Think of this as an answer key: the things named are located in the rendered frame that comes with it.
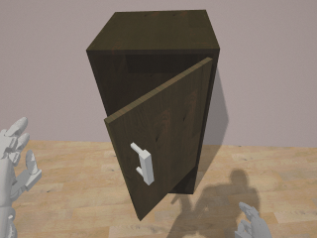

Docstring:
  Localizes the handle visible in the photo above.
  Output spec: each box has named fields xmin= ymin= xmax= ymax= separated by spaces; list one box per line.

xmin=131 ymin=143 xmax=155 ymax=185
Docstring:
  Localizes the cupboard door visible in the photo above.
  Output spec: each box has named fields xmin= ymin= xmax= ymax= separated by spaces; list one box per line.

xmin=104 ymin=58 xmax=213 ymax=221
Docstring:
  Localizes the robot left forearm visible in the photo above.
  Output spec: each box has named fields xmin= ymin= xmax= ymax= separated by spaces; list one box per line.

xmin=0 ymin=205 xmax=18 ymax=238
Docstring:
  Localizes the robot right hand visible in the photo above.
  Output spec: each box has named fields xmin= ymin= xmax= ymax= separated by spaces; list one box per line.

xmin=234 ymin=202 xmax=272 ymax=238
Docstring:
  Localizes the robot left hand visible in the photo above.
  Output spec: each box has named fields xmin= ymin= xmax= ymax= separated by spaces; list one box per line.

xmin=0 ymin=117 xmax=42 ymax=207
